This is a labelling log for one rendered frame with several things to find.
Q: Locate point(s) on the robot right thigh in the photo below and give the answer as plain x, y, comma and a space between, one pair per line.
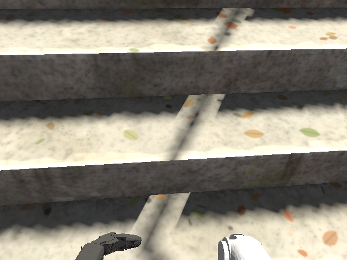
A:
240, 247

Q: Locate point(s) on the left robot hand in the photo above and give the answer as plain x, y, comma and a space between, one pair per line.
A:
107, 244

